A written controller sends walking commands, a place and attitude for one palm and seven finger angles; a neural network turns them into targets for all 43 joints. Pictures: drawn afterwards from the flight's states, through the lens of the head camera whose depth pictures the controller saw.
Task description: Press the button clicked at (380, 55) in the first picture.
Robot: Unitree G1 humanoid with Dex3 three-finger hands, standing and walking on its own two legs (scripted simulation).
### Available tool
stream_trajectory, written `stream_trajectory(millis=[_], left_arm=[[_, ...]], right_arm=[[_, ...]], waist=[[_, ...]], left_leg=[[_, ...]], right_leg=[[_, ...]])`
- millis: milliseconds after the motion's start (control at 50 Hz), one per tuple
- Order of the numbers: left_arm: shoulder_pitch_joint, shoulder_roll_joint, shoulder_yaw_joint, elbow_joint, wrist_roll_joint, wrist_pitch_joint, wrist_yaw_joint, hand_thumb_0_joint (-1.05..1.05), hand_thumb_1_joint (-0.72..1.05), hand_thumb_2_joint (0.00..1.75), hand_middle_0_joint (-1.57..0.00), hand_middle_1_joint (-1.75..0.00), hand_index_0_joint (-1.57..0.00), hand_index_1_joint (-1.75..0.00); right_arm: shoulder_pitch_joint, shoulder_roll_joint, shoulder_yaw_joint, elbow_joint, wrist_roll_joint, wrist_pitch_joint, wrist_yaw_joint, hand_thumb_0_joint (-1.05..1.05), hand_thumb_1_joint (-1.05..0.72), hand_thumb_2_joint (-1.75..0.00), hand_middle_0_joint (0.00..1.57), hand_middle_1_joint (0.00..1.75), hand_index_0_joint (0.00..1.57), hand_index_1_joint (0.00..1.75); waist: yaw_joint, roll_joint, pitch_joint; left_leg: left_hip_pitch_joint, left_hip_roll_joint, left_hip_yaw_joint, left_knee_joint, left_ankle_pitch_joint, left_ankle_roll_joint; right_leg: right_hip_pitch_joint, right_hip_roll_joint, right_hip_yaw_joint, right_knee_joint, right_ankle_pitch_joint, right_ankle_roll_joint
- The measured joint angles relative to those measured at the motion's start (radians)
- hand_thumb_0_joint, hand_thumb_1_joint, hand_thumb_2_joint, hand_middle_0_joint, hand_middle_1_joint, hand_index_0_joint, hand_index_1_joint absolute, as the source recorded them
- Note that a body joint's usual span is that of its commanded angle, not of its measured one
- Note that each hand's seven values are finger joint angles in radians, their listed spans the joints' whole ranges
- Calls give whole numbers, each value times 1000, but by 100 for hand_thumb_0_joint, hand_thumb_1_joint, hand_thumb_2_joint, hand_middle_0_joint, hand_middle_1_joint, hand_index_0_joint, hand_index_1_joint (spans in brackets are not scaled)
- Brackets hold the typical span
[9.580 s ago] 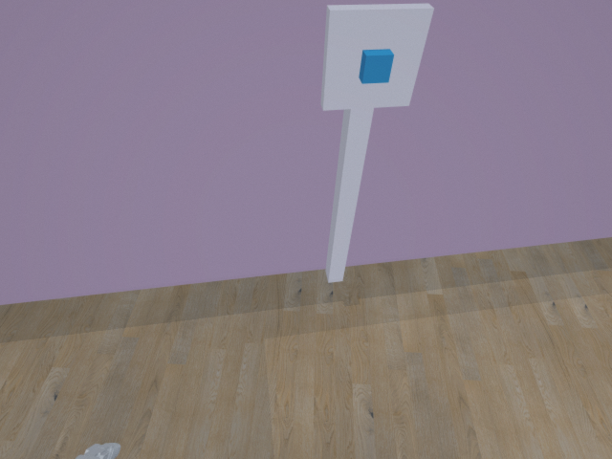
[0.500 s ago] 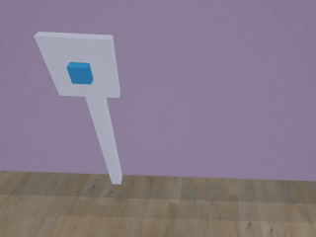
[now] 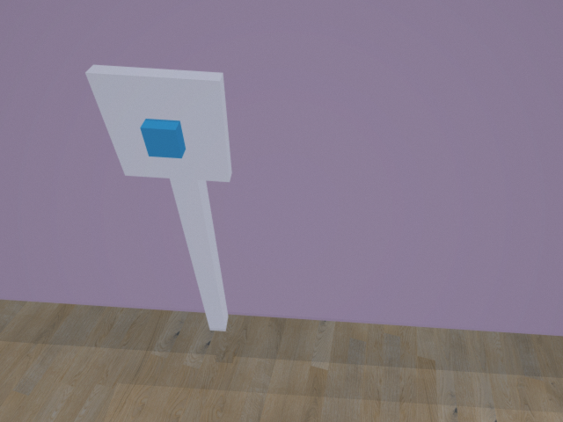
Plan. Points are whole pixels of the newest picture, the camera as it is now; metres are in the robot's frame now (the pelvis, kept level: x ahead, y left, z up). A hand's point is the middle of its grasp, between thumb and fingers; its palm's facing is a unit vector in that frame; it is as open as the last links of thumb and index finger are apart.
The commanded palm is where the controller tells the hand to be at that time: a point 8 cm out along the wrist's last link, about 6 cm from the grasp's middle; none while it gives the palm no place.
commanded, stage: look again from close up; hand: left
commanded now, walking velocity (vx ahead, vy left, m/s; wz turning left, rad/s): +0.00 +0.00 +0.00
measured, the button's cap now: (164, 137) +0.54 +0.25 +0.12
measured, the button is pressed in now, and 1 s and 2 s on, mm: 0 0 0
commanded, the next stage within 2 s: shuffle to correct the standing spot in 0.16 s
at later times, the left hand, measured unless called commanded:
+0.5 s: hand out of the picture +0.01 +0.21 -0.18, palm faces -0.02 -0.98 -0.21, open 7.4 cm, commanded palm none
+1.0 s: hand out of the picture +0.05 +0.20 -0.18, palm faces -0.05 -0.98 -0.21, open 7.4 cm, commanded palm none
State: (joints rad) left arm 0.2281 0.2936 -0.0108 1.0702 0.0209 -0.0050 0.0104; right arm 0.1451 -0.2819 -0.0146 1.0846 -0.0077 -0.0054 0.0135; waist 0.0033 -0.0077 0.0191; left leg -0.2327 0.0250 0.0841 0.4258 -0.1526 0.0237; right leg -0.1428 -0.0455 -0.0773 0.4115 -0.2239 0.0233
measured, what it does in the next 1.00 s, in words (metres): stands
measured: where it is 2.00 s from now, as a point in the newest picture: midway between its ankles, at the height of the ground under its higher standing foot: outside the picture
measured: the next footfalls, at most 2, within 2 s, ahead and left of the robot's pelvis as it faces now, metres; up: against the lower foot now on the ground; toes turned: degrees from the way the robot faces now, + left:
none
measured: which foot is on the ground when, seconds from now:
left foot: down 0.00-1.00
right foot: down 0.00-1.00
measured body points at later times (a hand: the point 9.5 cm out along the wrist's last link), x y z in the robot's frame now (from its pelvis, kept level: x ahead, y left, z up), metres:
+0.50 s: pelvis +0.02 +0.02 +0.00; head +0.01 +0.03 +0.45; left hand +0.02 +0.26 -0.16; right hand +0.03 -0.23 -0.15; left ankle +0.05 +0.10 -0.74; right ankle +0.00 -0.13 -0.74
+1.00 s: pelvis +0.03 +0.03 +0.00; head +0.04 +0.03 +0.45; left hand +0.06 +0.25 -0.16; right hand +0.01 -0.20 -0.16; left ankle +0.05 +0.10 -0.74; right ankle +0.00 -0.13 -0.74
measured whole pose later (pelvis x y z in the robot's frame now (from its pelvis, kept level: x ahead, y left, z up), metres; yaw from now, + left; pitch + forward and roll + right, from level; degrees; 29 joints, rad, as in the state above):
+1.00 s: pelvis +0.03 +0.03 +0.00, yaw -4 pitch -2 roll +0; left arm 0.28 0.16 0.01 1.05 0.02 0.01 0.06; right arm 0.26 -0.13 -0.04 1.13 0.00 0.00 -0.02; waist -0.02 -0.02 0.05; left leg -0.22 0.00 0.16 0.47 -0.23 0.06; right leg -0.16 -0.08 -0.03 0.47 -0.28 0.07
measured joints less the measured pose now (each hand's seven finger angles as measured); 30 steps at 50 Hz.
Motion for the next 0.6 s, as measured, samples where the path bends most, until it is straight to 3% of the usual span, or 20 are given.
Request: stream_trajectory(millis=[340,500,600], left_arm=[[18,-28,-3,20,2,4,11,0,90,90,-20,-30,-20,-29],[98,-86,2,25,8,14,11,0,91,90,-20,-30,-20,-29],[157,-122,10,33,6,17,10,0,90,90,-20,-30,-20,-29]], right_arm=[[34,25,0,41,1,6,-3,1,-90,-89,20,30,20,30],[119,71,2,45,-5,24,-2,1,-91,-90,20,30,20,30],[175,110,1,47,-2,18,-4,1,-91,-90,20,30,20,30]], waist=[[-10,-9,-1],[-5,-2,-27],[-3,-12,-20]], left_leg=[[22,-16,14,-27,3,13],[1,-17,23,57,-70,15],[-3,-26,35,117,-127,35]], right_leg=[[18,-15,12,-28,9,17],[5,-22,24,34,-48,17],[1,-36,37,87,-99,25]])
